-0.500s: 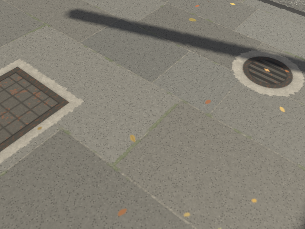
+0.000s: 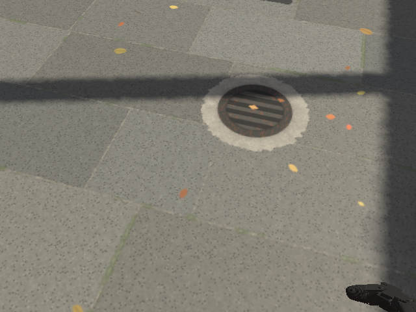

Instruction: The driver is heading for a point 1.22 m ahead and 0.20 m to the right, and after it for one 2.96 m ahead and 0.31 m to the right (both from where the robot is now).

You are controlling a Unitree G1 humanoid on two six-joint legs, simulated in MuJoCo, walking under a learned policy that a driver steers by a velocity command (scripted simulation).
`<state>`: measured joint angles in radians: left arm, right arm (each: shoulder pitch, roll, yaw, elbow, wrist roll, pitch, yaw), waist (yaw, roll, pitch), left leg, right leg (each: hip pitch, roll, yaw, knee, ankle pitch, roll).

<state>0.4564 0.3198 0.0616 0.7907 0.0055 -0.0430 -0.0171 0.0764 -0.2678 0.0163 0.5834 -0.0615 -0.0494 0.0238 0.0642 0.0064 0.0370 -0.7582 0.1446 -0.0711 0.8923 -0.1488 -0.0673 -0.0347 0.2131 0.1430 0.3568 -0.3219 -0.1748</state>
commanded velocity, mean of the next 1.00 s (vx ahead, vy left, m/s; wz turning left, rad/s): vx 1.00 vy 0.00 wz -0.64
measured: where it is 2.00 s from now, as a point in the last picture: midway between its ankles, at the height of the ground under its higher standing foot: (362, 111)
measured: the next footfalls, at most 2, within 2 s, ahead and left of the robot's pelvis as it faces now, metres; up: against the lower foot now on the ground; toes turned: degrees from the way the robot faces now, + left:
left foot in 0.14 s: +0.38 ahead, +0.15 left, +0.00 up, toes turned -12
right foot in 0.60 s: +0.69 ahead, -0.20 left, +0.00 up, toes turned -35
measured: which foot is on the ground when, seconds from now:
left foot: up 0.00-0.12, down 0.14-0.60, up 0.62-1.00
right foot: down 0.00-0.16, up 0.18-0.58, down 0.60-1.00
